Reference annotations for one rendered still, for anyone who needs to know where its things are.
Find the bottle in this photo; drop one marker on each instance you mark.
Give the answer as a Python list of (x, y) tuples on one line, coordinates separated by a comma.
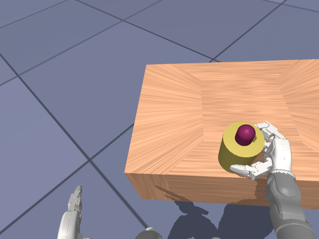
[(241, 144)]

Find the left robot hand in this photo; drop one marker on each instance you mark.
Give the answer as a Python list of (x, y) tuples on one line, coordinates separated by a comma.
[(71, 219)]

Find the right robot hand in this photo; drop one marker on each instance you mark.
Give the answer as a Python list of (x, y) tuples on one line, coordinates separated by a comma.
[(277, 154)]

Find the right robot arm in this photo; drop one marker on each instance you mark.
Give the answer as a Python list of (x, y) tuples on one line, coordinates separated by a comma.
[(287, 215)]

